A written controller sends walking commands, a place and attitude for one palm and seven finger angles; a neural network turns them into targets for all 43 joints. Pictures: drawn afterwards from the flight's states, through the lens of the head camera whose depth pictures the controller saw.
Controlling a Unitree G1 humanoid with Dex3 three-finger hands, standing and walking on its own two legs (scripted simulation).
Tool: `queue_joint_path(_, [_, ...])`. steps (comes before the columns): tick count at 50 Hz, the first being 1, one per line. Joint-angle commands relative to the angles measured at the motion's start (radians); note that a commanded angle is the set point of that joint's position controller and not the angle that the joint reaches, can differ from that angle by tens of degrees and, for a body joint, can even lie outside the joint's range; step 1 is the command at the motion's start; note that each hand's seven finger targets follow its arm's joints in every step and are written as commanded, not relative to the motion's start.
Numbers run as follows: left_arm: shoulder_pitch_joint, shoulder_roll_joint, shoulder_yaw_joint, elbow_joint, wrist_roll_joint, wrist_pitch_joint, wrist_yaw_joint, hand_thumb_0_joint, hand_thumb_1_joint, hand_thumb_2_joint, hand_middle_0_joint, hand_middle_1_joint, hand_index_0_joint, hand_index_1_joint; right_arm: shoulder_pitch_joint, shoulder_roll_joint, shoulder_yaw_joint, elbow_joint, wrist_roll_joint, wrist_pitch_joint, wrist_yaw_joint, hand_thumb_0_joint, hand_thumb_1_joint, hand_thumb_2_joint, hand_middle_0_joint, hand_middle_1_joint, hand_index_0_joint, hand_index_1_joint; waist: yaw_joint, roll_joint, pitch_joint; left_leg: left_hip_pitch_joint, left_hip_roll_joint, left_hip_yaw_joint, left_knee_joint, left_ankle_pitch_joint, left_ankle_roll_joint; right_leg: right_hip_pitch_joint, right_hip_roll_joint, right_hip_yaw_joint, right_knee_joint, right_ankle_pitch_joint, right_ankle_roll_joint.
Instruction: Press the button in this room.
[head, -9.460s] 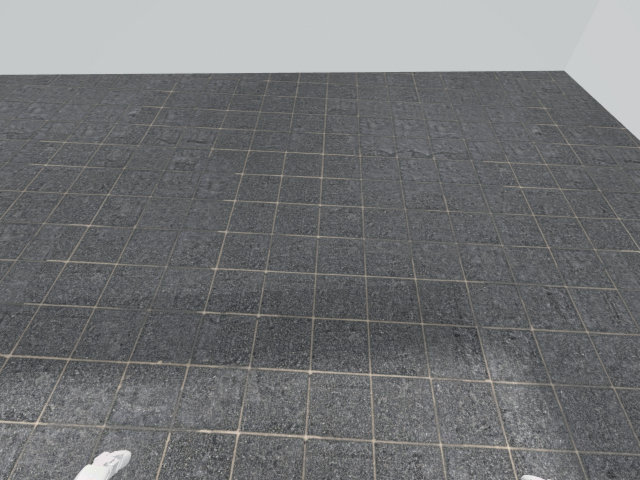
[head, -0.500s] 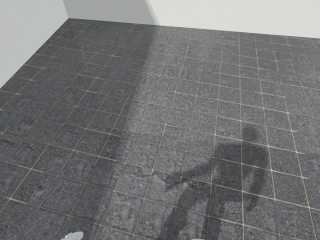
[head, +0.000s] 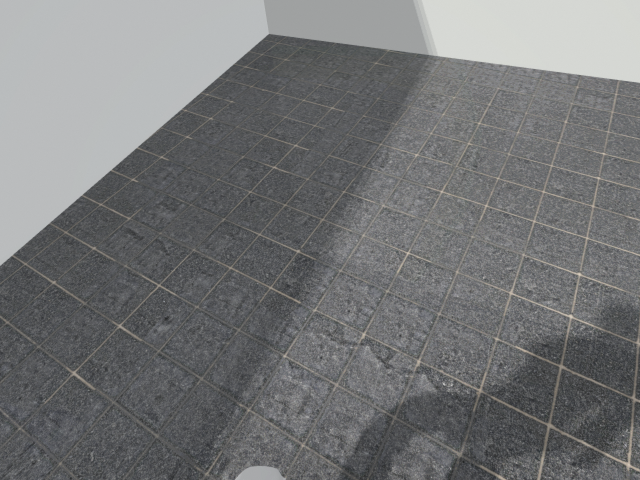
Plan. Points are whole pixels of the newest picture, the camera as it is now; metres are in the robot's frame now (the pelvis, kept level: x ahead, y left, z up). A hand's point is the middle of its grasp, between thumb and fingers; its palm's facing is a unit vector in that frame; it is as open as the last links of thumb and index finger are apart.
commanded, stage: turn or walk to find it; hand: left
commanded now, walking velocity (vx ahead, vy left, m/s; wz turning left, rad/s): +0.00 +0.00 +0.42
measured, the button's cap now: out of the picture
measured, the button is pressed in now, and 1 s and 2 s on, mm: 0 0 0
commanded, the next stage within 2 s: stand and wait in 1.76 s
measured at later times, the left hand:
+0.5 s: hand out of the picture +0.00 +0.27 -0.17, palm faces +0.23 -0.94 -0.24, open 7.4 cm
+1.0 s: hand out of the picture -0.06 +0.18 -0.15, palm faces +0.42 -0.86 -0.28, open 7.4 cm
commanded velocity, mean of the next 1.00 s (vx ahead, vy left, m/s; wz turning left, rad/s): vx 0.00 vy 0.00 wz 0.42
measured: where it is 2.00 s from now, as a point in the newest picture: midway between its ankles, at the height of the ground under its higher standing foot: outside the picture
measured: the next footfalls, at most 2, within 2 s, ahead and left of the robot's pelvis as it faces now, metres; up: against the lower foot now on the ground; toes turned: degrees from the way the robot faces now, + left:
left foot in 0.18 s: +0.00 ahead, +0.15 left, +0.00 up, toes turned +8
right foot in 0.70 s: +0.02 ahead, -0.09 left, +0.00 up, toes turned +13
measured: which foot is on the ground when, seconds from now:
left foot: up 0.00-0.16, down 0.18-0.70, up 0.72-1.00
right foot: down 0.00-0.18, up 0.20-0.68, down 0.70-1.00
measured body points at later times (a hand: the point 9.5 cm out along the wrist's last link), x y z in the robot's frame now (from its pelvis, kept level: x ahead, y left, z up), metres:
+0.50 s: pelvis -0.03 +0.05 +0.00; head -0.01 +0.07 +0.45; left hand -0.01 +0.32 -0.15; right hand +0.10 -0.17 -0.14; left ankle -0.04 +0.14 -0.74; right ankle -0.01 -0.11 -0.67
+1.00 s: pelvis -0.05 -0.02 +0.00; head -0.01 -0.05 +0.45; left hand -0.08 +0.23 -0.13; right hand +0.07 -0.25 -0.17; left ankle -0.15 +0.13 -0.65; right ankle -0.02 -0.09 -0.74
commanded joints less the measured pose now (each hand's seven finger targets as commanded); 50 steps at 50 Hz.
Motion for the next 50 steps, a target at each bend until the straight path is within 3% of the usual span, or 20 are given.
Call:
queue_joint_path(1, [0.066, 0.229, 0.056, -0.032, 0.008, -0.017, 0.008, 0.000, 0.900, 0.900, -0.200, -0.300, -0.200, -0.300, -0.084, -0.020, 0.010, -0.096, 0.015, -0.038, -0.004, 0.000, -0.900, -0.900, 0.200, 0.300, 0.200, 0.300, 0.048, -0.227, -0.064, -0.035, -0.007, 0.072, -0.187, -0.061, 0.011, 0.142, -0.266, 0.184, -0.113, 0.495, -0.106])
queue_joint_path(4, [0.079, 0.246, 0.061, -0.018, 0.010, -0.012, 0.006, 0.000, 0.900, 0.900, -0.200, -0.300, -0.200, -0.300, -0.096, -0.022, 0.018, -0.106, 0.022, -0.050, -0.006, 0.000, -0.900, -0.900, 0.200, 0.300, 0.200, 0.300, 0.051, -0.251, -0.092, 0.055, -0.022, 0.106, -0.335, -0.056, 0.032, 0.131, -0.278, 0.184, -0.065, 0.548, -0.104])
queue_joint_path(7, [0.023, 0.244, 0.064, -0.019, -0.002, -0.003, 0.004, 0.000, 0.900, 0.900, -0.200, -0.300, -0.200, -0.300, -0.005, -0.046, 0.013, -0.084, 0.020, -0.066, -0.005, 0.000, -0.900, -0.900, 0.200, 0.300, 0.200, 0.300, -0.017, -0.179, -0.130, 0.272, -0.010, 0.110, -0.638, 0.203, 0.052, 0.027, -0.242, 0.098, 0.067, 0.400, -0.016])
queue_joint_path(8, [0.045, 0.205, 0.056, -0.034, -0.012, 0.005, 0.001, 0.000, 0.900, 0.900, -0.200, -0.300, -0.200, -0.300, 0.018, -0.116, 0.001, -0.081, 0.015, -0.077, -0.006, 0.000, -0.900, -0.900, 0.200, 0.300, 0.200, 0.300, -0.029, 0.008, -0.161, 0.421, 0.109, -0.038, -0.713, 0.342, 0.096, -0.129, -0.163, 0.042, 0.225, 0.191, 0.046])
queue_joint_path(9, [0.022, 0.141, 0.037, -0.068, -0.013, 0.012, -0.004, 0.000, 0.900, 0.900, -0.200, -0.300, -0.200, -0.300, 0.050, -0.207, -0.022, -0.081, 0.010, -0.077, -0.012, 0.000, -0.900, -0.900, 0.200, 0.300, 0.200, 0.300, -0.051, 0.266, -0.129, 0.469, 0.335, -0.319, -0.731, 0.676, 0.202, -0.365, -0.040, 0.026, 0.416, -0.320, 0.116])
queue_joint_path(10, [-0.018, 0.159, 0.032, -0.079, -0.006, 0.025, 0.001, 0.000, 0.900, 0.900, -0.200, -0.300, -0.200, -0.300, 0.070, -0.229, -0.023, -0.070, 0.009, -0.065, -0.016, 0.000, -0.900, -0.900, 0.200, 0.300, 0.200, 0.300, -0.064, 0.191, -0.132, 0.390, 0.383, -0.284, -0.714, 0.703, 0.278, -0.330, -0.041, 0.117, 0.524, -0.363, 0.105])
queue_joint_path(12, [-0.047, 0.163, 0.039, -0.059, -0.004, 0.035, -0.002, 0.000, 0.900, 0.900, -0.200, -0.300, -0.200, -0.300, -0.015, -0.168, -0.009, -0.084, 0.007, -0.070, -0.033, 0.000, -0.900, -0.900, 0.200, 0.300, 0.200, 0.300, -0.036, 0.192, -0.076, 0.326, 0.290, -0.219, -0.727, 0.605, 0.263, -0.357, -0.052, 0.166, 0.598, -0.252, 0.109])
queue_joint_path(14, [-0.038, 0.170, 0.045, -0.040, -0.004, 0.030, -0.012, 0.000, 0.900, 0.900, -0.200, -0.300, -0.200, -0.300, -0.066, -0.137, 0.006, -0.100, 0.007, -0.075, -0.035, 0.000, -0.900, -0.900, 0.200, 0.300, 0.200, 0.300, -0.012, 0.126, -0.037, 0.299, 0.221, -0.165, -0.723, 0.620, 0.238, -0.352, -0.035, 0.175, 0.629, -0.157, 0.115])
queue_joint_path(17, [-0.015, 0.169, 0.043, -0.029, -0.006, 0.025, -0.014, 0.000, 0.900, 0.900, -0.200, -0.300, -0.200, -0.300, -0.049, -0.131, 0.008, -0.102, 0.014, -0.086, -0.035, 0.000, -0.900, -0.900, 0.200, 0.300, 0.200, 0.300, -0.005, 0.075, -0.071, 0.340, 0.190, -0.136, -0.716, 0.676, 0.231, -0.342, -0.024, 0.174, 0.626, -0.107, 0.129])
queue_joint_path(27, [-0.126, 0.138, 0.037, -0.097, -0.011, 0.027, -0.005, 0.000, 0.900, 0.900, -0.200, -0.300, -0.200, -0.300, 0.019, -0.131, -0.012, -0.101, 0.001, -0.075, -0.029, 0.000, -0.900, -0.900, 0.200, 0.300, 0.200, 0.300, -0.038, 0.111, -0.060, 0.279, 0.193, -0.292, -0.721, 0.504, 0.271, -0.267, 0.013, 0.188, 0.399, -0.172, 0.129])
queue_joint_path(32, [-0.052, 0.133, 0.037, -0.090, -0.020, 0.009, -0.002, 0.000, 0.900, 0.900, -0.200, -0.300, -0.200, -0.300, 0.005, -0.126, -0.020, -0.108, 0.002, -0.069, -0.025, 0.000, -0.900, -0.900, 0.200, 0.300, 0.200, 0.300, 0.001, 0.085, -0.114, 0.179, 0.137, -0.312, -0.638, 0.537, 0.234, -0.035, 0.063, 0.163, 0.073, -0.038, 0.107])
queue_joint_path(33, [-0.008, 0.144, 0.040, -0.081, -0.020, 0.002, 0.001, 0.000, 0.900, 0.900, -0.200, -0.300, -0.200, -0.300, -0.005, -0.117, -0.020, -0.113, 0.007, -0.069, -0.023, 0.000, -0.900, -0.900, 0.200, 0.300, 0.200, 0.300, 0.027, 0.066, -0.137, 0.116, 0.104, -0.291, -0.595, 0.460, 0.199, 0.077, 0.045, 0.164, -0.068, 0.064, 0.105])
queue_joint_path(34, [0.022, 0.194, 0.050, -0.074, -0.011, -0.007, 0.006, 0.000, 0.900, 0.900, -0.200, -0.300, -0.200, -0.300, 0.004, -0.073, -0.016, -0.118, 0.016, -0.069, -0.018, 0.000, -0.900, -0.900, 0.200, 0.300, 0.200, 0.300, 0.036, -0.059, -0.158, -0.010, 0.035, -0.225, -0.516, 0.282, 0.141, 0.215, -0.062, 0.255, -0.159, 0.089, 0.077])
queue_joint_path(35, [0.040, 0.279, 0.068, -0.076, 0.004, -0.014, 0.013, 0.000, 0.900, 0.900, -0.200, -0.300, -0.200, -0.300, 0.011, -0.010, -0.004, -0.140, 0.019, -0.071, -0.014, 0.000, -0.900, -0.900, 0.200, 0.300, 0.200, 0.300, 0.047, -0.315, -0.154, -0.187, -0.105, -0.051, -0.298, -0.049, 0.069, 0.293, -0.314, 0.508, -0.203, 0.142, -0.021])
queue_joint_path(36, [0.028, 0.295, 0.063, -0.092, -0.003, -0.009, 0.013, 0.000, 0.900, 0.900, -0.200, -0.300, -0.200, -0.300, -0.013, -0.054, -0.017, -0.147, 0.009, -0.062, -0.018, 0.000, -0.900, -0.900, 0.200, 0.300, 0.200, 0.300, 0.053, -0.280, -0.128, -0.165, -0.094, -0.047, -0.097, -0.187, 0.061, 0.132, -0.412, 0.539, -0.216, 0.213, -0.105])
queue_joint_path(37, [-0.034, 0.257, 0.069, -0.105, -0.006, -0.009, 0.020, 0.000, 0.900, 0.900, -0.200, -0.300, -0.200, -0.300, -0.011, -0.069, -0.024, -0.138, 0.006, -0.045, -0.016, 0.000, -0.900, -0.900, 0.200, 0.300, 0.200, 0.300, 0.028, -0.240, -0.091, -0.144, -0.061, -0.077, 0.026, -0.146, 0.064, 0.033, -0.383, 0.477, -0.241, 0.115, -0.123])
queue_joint_path(38, [-0.094, 0.230, 0.063, -0.119, -0.007, -0.008, 0.018, 0.000, 0.900, 0.900, -0.200, -0.300, -0.200, -0.300, 0.007, -0.064, -0.025, -0.109, 0.002, -0.035, -0.011, 0.000, -0.900, -0.900, 0.200, 0.300, 0.200, 0.300, 0.001, -0.215, -0.045, -0.140, -0.050, -0.073, 0.104, -0.088, 0.060, -0.022, -0.320, 0.430, -0.252, 0.048, -0.103])
queue_joint_path(39, [-0.126, 0.207, 0.049, -0.126, -0.009, -0.009, 0.014, 0.000, 0.900, 0.900, -0.200, -0.300, -0.200, -0.300, 0.031, -0.055, -0.026, -0.085, 0.000, -0.030, -0.005, 0.000, -0.900, -0.900, 0.200, 0.300, 0.200, 0.300, -0.022, -0.162, -0.008, -0.137, -0.040, -0.055, 0.159, -0.028, 0.054, -0.056, -0.269, 0.360, -0.243, 0.040, -0.076])
queue_joint_path(41, [-0.129, 0.173, 0.038, -0.123, -0.010, -0.020, 0.009, 0.000, 0.900, 0.900, -0.200, -0.300, -0.200, -0.300, 0.081, -0.034, -0.019, -0.061, 0.000, -0.029, 0.002, 0.000, -0.900, -0.900, 0.200, 0.300, 0.200, 0.300, -0.038, -0.158, -0.012, -0.140, -0.034, -0.024, 0.186, 0.050, 0.036, -0.024, -0.210, 0.243, -0.212, 0.141, -0.047])
queue_joint_path(50, [0.029, 0.204, 0.050, -0.056, 0.003, -0.022, 0.010, 0.000, 0.900, 0.900, -0.200, -0.300, -0.200, -0.300, -0.031, -0.028, -0.003, -0.079, 0.006, -0.029, -0.001, 0.000, -0.900, -0.900, 0.200, 0.300, 0.200, 0.300, 0.031, -0.201, -0.027, -0.108, 0.004, 0.033, -0.020, -0.020, 0.004, 0.096, -0.261, 0.198, -0.169, 0.329, -0.087])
